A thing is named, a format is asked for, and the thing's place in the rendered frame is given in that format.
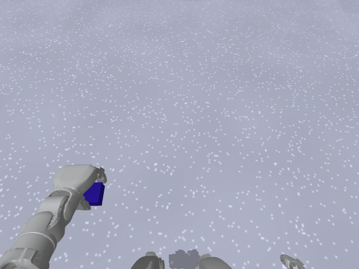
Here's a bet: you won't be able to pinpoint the right robot hand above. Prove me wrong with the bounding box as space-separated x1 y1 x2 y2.
280 254 305 269

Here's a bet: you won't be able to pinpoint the left robot arm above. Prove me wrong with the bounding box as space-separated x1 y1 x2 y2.
0 187 80 269

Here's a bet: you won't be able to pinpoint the small box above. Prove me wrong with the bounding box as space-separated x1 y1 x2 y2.
83 182 105 206

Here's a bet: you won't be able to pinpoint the left robot hand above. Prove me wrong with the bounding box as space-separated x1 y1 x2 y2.
53 164 107 210

